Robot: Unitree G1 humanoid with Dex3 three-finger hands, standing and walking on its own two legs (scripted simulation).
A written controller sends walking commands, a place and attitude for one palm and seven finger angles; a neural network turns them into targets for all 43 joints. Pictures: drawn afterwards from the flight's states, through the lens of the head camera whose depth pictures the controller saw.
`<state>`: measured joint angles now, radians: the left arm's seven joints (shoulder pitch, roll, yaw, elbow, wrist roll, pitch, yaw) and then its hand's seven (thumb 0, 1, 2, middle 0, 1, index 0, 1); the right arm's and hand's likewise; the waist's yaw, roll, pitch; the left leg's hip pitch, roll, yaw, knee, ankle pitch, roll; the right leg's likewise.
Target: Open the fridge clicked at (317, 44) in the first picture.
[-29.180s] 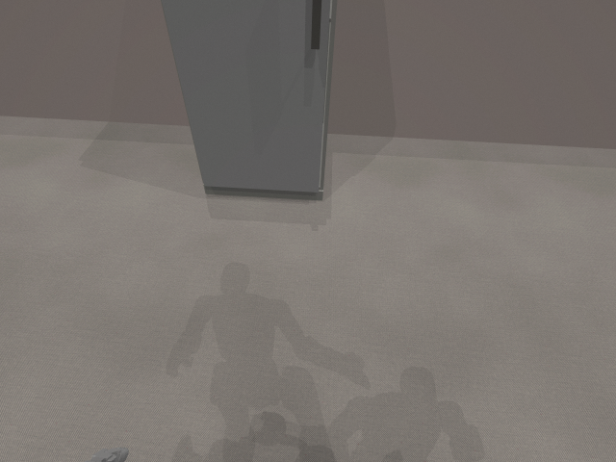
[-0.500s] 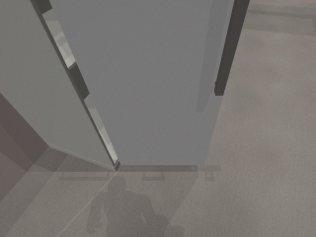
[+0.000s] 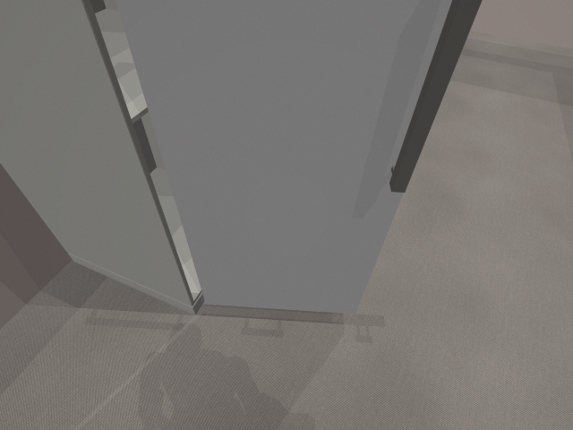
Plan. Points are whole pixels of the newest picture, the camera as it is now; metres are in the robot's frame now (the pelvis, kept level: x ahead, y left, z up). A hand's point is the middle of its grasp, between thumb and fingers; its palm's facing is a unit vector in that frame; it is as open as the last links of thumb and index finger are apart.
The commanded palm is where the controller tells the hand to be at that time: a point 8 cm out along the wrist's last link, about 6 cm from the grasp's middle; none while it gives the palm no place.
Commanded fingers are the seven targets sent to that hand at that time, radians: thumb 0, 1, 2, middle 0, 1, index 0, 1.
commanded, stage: let the arm hang, fingers relaxed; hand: right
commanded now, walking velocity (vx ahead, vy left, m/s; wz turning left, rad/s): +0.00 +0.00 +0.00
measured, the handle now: (430, 82) +0.60 -0.19 +0.21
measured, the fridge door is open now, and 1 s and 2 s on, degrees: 70 70 70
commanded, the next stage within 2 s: look to check the result in 0.22 s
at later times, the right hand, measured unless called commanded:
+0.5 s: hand out of the picture +0.03 -0.20 -0.17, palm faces +0.01 +0.97 -0.26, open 7.4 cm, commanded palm none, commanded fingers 0.00 -0.90 -0.90 0.20 0.30 0.20 0.30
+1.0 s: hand out of the picture +0.08 -0.21 -0.16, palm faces +0.00 +0.96 -0.29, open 7.4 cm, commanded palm none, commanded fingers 0.00 -0.90 -0.90 0.20 0.30 0.20 0.30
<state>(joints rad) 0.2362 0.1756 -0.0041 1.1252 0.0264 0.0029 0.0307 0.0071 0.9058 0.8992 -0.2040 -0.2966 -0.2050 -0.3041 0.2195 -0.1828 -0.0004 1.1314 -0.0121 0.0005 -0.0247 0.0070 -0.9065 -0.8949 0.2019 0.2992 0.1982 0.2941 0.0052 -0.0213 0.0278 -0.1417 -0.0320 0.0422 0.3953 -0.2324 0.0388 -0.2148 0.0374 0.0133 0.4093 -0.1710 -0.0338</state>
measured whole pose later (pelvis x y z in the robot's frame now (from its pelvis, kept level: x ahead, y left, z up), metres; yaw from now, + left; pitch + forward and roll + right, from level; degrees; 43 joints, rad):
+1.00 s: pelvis +0.02 +0.01 +0.00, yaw +0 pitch -2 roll +0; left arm 0.13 0.28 0.00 1.13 0.02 0.00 0.02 0.01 0.91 0.90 -0.20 -0.30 -0.21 -0.30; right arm 0.13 -0.27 -0.01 1.13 -0.01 -0.01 -0.01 0.01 -0.90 -0.89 0.20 0.30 0.20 0.29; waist 0.00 -0.01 0.05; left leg -0.07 -0.05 0.04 0.31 -0.22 0.05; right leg -0.15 0.02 0.01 0.35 -0.17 -0.02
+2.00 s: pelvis +0.04 +0.01 +0.01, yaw +1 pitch -1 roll +0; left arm 0.11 0.30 0.00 1.13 0.02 -0.01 0.02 0.01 0.90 0.90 -0.21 -0.30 -0.21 -0.30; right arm 0.12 -0.30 -0.01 1.13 -0.01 -0.01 -0.01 0.01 -0.90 -0.89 0.21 0.30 0.20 0.29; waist 0.00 0.00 0.05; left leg -0.04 -0.04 0.02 0.28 -0.23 0.05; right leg -0.12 0.03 0.00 0.31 -0.18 -0.02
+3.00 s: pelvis +0.04 +0.01 +0.01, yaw +1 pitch -1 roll +0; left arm 0.12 0.31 0.00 1.14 0.02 -0.01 0.02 0.01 0.90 0.90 -0.21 -0.30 -0.21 -0.30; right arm 0.13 -0.30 -0.01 1.13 -0.01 -0.01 -0.01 0.01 -0.90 -0.89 0.21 0.30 0.20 0.29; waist 0.00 0.00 0.05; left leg -0.03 -0.05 0.02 0.27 -0.22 0.05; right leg -0.10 0.02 0.00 0.30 -0.18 -0.01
